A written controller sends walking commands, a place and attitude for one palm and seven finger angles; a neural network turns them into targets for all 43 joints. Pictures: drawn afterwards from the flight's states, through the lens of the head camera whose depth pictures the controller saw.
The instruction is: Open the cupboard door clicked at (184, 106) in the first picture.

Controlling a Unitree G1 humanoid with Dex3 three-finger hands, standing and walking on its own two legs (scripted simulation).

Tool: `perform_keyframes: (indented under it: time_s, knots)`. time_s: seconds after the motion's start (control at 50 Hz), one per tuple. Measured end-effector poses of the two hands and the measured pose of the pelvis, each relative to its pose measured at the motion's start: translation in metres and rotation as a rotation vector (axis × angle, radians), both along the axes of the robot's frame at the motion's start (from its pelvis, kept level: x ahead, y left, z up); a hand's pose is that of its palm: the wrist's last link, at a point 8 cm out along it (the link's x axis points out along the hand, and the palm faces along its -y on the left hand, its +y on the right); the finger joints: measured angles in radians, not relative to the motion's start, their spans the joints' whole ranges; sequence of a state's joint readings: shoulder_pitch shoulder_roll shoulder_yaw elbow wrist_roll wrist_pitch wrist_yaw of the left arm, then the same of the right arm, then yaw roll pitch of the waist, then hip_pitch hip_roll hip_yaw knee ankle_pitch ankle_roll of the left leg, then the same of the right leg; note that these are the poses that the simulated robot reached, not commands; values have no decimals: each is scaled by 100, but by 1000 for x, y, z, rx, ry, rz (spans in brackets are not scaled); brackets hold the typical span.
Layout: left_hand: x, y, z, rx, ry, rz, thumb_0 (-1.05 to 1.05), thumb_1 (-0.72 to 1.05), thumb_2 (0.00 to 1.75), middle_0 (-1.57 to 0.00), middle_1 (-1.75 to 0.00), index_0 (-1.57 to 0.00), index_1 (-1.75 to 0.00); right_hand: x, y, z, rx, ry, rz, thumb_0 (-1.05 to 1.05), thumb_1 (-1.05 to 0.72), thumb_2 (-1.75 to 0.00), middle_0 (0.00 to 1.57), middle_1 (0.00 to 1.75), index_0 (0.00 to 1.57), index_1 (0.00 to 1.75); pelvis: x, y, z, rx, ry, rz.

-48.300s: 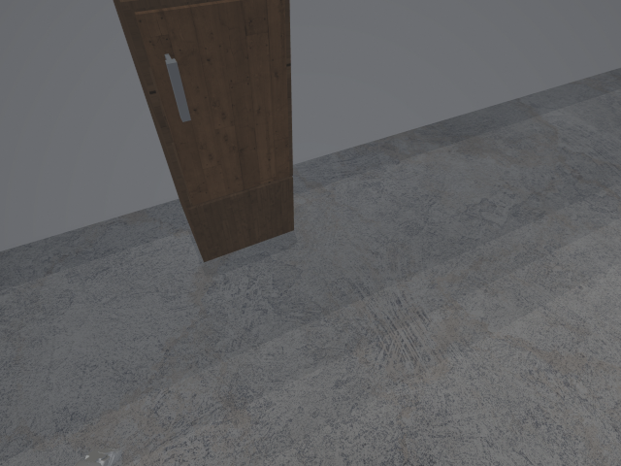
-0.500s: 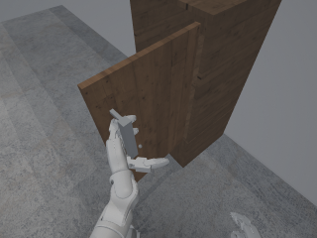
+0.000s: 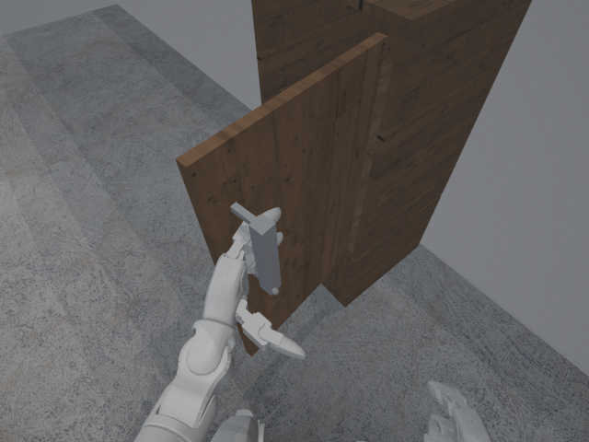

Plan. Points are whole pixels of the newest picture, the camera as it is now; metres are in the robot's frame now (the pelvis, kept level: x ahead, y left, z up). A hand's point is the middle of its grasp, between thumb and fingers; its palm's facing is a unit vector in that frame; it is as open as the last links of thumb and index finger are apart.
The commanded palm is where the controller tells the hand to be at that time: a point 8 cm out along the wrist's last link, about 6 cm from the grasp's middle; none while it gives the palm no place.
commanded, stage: slide the hand sideways off the handle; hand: left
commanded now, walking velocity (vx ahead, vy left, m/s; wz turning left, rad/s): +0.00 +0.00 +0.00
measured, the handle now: (256, 250) +0.36 +0.07 +0.06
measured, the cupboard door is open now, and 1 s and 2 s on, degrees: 99 99 99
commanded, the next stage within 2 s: draw the hand back to the body in 1.02 s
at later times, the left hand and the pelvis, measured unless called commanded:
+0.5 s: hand (253, 318) +0.26 +0.06 +0.06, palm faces -0.13 -0.99 +0.00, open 16.3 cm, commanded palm +0.25 +0.12 +0.06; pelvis +0.00 +0.00 +0.00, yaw -1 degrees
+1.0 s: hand (204, 352) +0.22 +0.12 +0.06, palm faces -0.07 -1.00 -0.03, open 16.2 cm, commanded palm +0.20 +0.17 +0.06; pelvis +0.01 -0.01 -0.01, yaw -1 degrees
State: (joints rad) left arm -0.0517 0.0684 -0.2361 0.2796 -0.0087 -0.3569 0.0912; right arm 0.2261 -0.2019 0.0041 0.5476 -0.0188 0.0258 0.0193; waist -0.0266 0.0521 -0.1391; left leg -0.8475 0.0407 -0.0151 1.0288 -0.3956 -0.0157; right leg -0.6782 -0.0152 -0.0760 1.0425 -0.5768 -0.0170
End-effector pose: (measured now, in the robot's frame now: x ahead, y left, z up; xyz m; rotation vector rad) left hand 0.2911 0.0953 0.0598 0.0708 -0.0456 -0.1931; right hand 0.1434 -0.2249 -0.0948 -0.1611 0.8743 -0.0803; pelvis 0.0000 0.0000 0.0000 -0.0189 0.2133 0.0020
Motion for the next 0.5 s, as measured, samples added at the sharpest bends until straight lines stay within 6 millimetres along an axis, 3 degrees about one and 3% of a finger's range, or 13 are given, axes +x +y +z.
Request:
perform_keyframes:
  time_s: [0.12,0.26,0.5]
  knots:
    - [-2,-5,-1,-103,55,10,-1,-50,30,-20,-35,-16,-35,-10,-1,5,-4,-10,-23,1,-91,-89,20,30,20,30,-2,6,3,5,-13,-19]
    - [-14,-4,0,-80,1,30,-1,-50,30,-16,-31,-15,-31,-14,-1,5,-1,-10,-18,1,-91,-89,20,30,20,30,-3,6,0,11,-5,-32]
    - [-42,24,0,-72,26,61,-1,-50,30,-17,-31,-16,-31,8,-2,11,1,-72,-7,1,-91,-89,20,30,20,30,1,-1,-1,11,-7,-28]
